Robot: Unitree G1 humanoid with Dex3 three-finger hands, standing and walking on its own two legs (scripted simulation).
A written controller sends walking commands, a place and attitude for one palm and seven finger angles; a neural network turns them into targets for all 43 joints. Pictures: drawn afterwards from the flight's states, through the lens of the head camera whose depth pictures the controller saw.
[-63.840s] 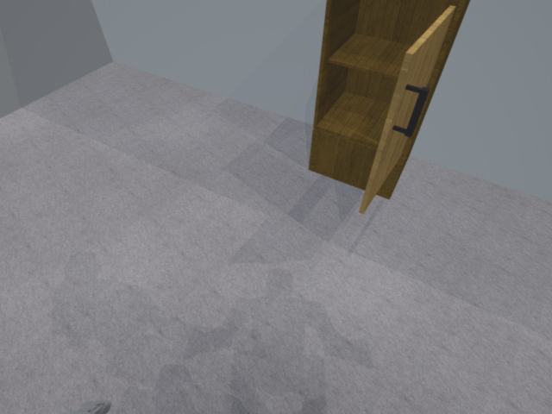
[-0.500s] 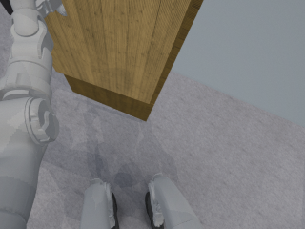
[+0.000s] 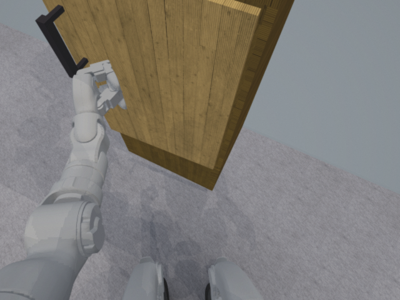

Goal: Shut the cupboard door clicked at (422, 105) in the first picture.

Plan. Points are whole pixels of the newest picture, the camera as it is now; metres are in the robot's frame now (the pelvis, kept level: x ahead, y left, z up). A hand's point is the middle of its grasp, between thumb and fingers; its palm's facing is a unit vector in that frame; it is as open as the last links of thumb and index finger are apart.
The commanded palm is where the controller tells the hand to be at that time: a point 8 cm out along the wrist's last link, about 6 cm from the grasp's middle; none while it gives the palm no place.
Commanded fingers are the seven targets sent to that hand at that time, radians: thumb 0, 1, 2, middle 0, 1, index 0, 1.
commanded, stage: pull the fist back off the door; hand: left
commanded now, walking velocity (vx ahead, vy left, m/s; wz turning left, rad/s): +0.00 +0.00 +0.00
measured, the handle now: (66, 45) +0.65 +0.23 +0.06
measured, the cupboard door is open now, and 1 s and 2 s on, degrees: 3 3 3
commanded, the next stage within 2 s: draw the hand back to the body in 0.18 s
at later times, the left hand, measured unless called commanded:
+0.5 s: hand (107, 107) +0.45 +0.12 +0.09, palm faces +0.06 -1.00 -0.05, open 3.1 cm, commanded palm +0.40 +0.18 +0.10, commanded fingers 0.00 0.90 0.90 -1.30 -1.50 -1.30 -1.50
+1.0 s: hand (13, 177) +0.30 +0.20 +0.17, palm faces +0.15 -0.96 -0.23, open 3.2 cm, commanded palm +0.27 +0.25 +0.19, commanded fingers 0.00 0.90 0.90 -0.86 -1.02 -0.86 -1.02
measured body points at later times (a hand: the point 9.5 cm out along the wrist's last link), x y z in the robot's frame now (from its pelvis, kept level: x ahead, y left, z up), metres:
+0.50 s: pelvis -0.01 +0.00 +0.02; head +0.09 -0.02 +0.46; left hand +0.44 +0.18 +0.09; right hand +0.04 -0.25 -0.12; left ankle +0.03 +0.12 -0.64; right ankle -0.02 -0.10 -0.64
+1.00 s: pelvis +0.01 +0.01 +0.09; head +0.01 -0.01 +0.54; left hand +0.29 +0.25 +0.18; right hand +0.20 -0.23 +0.00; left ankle +0.03 +0.12 -0.64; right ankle -0.02 -0.10 -0.64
